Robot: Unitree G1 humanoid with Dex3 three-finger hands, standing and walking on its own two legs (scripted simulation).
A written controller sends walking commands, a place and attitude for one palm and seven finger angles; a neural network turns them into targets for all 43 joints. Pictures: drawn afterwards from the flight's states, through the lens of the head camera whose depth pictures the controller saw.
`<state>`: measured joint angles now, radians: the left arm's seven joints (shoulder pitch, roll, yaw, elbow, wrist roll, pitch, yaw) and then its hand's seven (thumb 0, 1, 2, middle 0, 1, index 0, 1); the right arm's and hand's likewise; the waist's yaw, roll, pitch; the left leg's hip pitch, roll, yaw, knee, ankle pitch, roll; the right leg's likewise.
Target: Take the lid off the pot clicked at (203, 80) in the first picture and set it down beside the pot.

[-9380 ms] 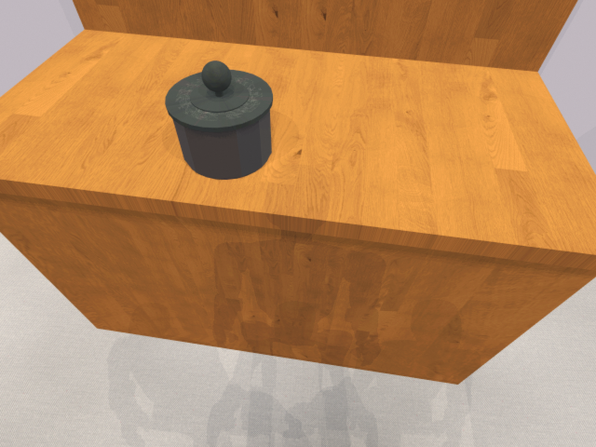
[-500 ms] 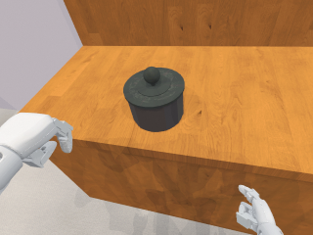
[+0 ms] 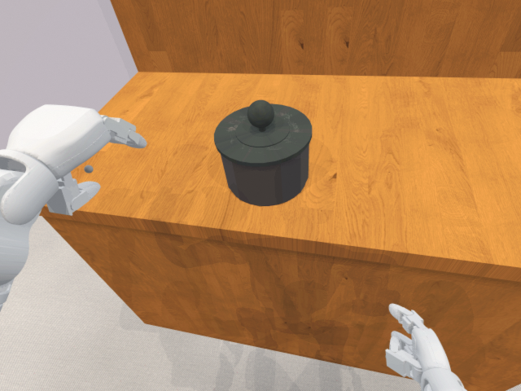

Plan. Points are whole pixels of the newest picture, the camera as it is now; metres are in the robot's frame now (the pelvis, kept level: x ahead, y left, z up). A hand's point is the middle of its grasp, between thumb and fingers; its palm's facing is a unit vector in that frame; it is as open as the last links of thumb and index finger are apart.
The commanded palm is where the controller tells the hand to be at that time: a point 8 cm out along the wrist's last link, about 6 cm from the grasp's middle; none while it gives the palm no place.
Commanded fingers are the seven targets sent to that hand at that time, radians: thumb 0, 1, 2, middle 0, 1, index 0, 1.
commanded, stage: reach forward and open the fingers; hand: left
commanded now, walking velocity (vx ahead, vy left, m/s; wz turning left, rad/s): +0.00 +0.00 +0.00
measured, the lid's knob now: (260, 114) +0.52 +0.07 +0.17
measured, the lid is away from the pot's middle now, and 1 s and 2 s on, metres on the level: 0.00 0.00 0.00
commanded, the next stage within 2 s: move the open hand above the knob in 0.28 s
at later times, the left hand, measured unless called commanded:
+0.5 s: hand (104, 139) +0.34 +0.24 +0.25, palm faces -0.03 +0.06 -1.00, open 9.9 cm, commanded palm +0.30 +0.22 +0.32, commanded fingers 0.00 -0.37 1.68 -0.88 -0.08 -0.88 -0.08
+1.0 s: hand (164, 114) +0.40 +0.18 +0.25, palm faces -0.04 +0.03 -1.00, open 9.9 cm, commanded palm +0.36 +0.17 +0.32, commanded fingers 0.00 -0.37 1.68 -0.88 -0.08 -0.88 -0.08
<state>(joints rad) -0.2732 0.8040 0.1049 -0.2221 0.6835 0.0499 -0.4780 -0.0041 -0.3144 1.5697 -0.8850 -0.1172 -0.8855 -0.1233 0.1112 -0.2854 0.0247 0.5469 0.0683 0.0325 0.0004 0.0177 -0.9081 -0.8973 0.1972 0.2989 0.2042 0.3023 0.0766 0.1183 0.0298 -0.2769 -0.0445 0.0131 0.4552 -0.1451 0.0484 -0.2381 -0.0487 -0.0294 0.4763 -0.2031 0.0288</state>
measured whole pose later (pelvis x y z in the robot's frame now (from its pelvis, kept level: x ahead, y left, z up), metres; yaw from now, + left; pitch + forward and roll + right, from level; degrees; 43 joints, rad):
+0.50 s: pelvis +0.01 +0.00 +0.00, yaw +1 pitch -1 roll +0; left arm -0.47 0.79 0.04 -0.12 0.72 0.12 -0.55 0.00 -0.36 1.66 -0.89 -0.08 -0.89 -0.09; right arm 0.12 -0.30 0.02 0.55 0.08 0.04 0.00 0.02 -0.91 -0.90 0.20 0.30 0.20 0.30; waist 0.07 0.13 0.03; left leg -0.29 -0.05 0.00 0.46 -0.16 0.04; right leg -0.25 -0.05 -0.04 0.49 -0.22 0.03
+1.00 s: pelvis +0.03 -0.01 +0.00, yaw +0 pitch +1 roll +1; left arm -0.65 0.68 -0.11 -0.02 0.78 0.21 -0.56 0.00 -0.36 1.67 -0.89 -0.08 -0.89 -0.09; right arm 0.11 -0.30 0.03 0.55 0.08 0.08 0.03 0.02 -0.91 -0.90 0.20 0.30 0.20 0.30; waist 0.04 0.12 0.01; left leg -0.29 -0.04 0.01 0.46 -0.18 0.04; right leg -0.26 -0.05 -0.03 0.51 -0.25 0.02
